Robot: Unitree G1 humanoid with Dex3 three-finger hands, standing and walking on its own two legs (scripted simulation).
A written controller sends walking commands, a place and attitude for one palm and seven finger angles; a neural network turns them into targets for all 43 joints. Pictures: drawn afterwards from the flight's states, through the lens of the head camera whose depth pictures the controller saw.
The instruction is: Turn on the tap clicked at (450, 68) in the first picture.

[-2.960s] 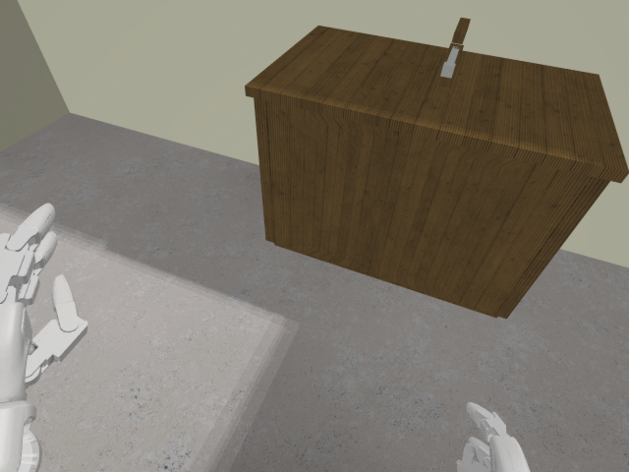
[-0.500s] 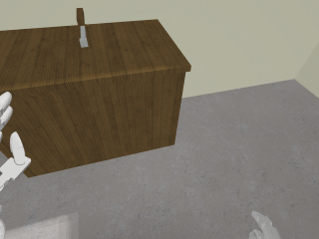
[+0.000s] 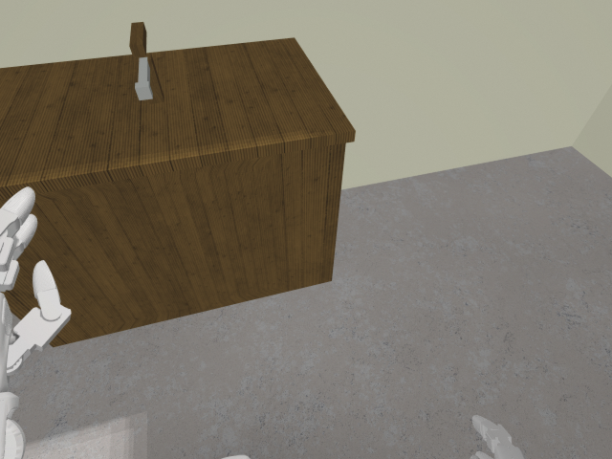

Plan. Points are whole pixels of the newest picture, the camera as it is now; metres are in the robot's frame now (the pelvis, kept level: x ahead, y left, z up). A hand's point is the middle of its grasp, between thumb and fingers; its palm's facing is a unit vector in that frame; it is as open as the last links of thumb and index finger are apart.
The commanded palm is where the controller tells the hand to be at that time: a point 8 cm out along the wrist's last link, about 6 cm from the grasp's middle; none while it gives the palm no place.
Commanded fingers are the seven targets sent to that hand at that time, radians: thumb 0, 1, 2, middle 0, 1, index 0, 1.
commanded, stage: take the last steps up to it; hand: left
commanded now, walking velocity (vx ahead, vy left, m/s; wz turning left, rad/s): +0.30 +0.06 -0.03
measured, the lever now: (144, 90) +0.78 +0.39 +0.09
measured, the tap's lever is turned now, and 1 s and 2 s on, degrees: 0 0 0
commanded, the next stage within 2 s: come to a stop and stand still in 1.50 s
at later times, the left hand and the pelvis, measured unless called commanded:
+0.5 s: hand (123, 230) +0.32 +0.23 +0.16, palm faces +0.43 -0.79 -0.43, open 7.4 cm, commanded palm +0.26 +0.27 +0.18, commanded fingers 0.00 0.90 0.90 -0.20 -0.30 -0.20 -0.30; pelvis +0.10 -0.01 -0.01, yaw -1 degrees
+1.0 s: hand (157, 158) +0.43 +0.23 +0.18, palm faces +0.38 -0.80 -0.47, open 7.4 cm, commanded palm +0.39 +0.27 +0.18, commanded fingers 0.00 0.90 0.90 -0.20 -0.30 -0.20 -0.30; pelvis +0.22 +0.00 -0.01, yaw -2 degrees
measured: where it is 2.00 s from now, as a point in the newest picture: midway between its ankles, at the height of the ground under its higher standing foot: (314, 432)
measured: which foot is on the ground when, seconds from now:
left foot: up 0.00-0.06, down 0.08-0.38, up 0.40-0.68, down 0.70-1.00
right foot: down 0.00-0.10, up 0.12-0.34, down 0.36-0.70, up 0.72-0.98, down 1.00-1.00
